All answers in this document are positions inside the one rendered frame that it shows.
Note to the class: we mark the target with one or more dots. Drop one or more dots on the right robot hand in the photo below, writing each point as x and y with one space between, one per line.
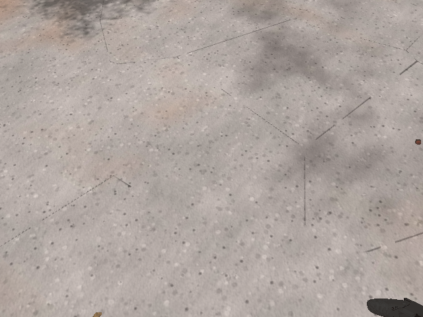
395 308

